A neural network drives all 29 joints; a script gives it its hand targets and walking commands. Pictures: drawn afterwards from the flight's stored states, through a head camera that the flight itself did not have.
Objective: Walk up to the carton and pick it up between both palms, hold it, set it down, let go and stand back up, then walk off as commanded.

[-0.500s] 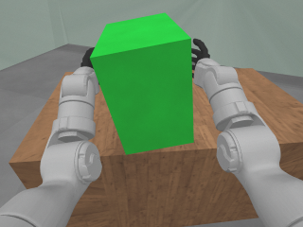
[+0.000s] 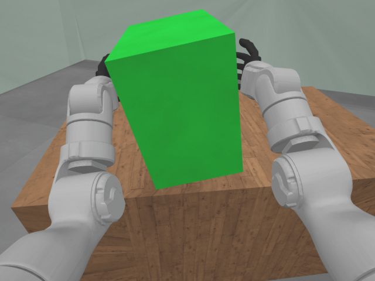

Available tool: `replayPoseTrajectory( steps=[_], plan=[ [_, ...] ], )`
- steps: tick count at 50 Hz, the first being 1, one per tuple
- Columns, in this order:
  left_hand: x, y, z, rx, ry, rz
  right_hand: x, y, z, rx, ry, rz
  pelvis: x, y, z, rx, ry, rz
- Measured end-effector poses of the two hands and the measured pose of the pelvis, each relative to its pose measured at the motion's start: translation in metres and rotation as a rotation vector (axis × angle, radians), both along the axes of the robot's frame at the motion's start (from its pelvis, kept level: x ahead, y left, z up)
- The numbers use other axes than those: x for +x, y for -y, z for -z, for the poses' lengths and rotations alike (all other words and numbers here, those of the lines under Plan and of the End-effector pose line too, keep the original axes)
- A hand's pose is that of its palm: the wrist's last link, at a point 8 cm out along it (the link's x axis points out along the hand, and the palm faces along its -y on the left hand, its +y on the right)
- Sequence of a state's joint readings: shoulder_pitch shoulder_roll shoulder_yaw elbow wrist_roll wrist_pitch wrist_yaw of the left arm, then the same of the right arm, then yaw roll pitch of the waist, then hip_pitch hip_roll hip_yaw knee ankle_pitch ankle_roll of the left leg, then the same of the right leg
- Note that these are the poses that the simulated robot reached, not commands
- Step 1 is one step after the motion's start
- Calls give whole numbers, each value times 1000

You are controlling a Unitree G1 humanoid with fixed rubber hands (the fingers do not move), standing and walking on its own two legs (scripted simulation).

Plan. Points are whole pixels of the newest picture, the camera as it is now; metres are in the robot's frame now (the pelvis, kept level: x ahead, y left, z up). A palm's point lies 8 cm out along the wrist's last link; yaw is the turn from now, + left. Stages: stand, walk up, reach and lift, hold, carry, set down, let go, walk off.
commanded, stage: reach and lift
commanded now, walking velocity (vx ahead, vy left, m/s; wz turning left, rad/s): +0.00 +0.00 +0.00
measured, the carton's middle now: (181, 92) +0.45 +0.00 +0.26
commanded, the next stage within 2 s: hold in 0.16 s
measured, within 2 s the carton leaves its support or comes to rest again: neither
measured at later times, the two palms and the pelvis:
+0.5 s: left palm (105, 78) +0.37 +0.14 +0.32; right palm (256, 64) +0.37 -0.14 +0.35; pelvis +0.00 +0.00 +0.00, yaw +0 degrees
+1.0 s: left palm (104, 78) +0.37 +0.14 +0.32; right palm (255, 64) +0.37 -0.14 +0.34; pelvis +0.00 +0.00 +0.00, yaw +0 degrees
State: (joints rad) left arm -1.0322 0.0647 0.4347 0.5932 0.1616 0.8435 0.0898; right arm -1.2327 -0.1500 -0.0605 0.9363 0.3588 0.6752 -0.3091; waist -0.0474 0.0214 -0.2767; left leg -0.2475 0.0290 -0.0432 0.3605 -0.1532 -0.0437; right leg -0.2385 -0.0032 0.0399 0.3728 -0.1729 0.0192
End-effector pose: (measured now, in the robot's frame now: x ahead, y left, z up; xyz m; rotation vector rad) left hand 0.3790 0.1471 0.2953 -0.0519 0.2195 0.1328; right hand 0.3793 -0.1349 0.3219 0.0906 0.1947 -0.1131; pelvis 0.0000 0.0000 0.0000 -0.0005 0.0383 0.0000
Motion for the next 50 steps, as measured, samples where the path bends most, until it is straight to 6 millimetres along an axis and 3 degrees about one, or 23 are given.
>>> replayPoseTrajectory(
  steps=[23,50],
  plan=[
    [-12,5,-25,35,24,14,-13,5,-23,-15,18,2,-1,0,0,0,2,0],
    [-9,3,-23,39,18,18,-11,4,-23,-23,9,0,1,0,0,0,-1,-1]
  ],
)
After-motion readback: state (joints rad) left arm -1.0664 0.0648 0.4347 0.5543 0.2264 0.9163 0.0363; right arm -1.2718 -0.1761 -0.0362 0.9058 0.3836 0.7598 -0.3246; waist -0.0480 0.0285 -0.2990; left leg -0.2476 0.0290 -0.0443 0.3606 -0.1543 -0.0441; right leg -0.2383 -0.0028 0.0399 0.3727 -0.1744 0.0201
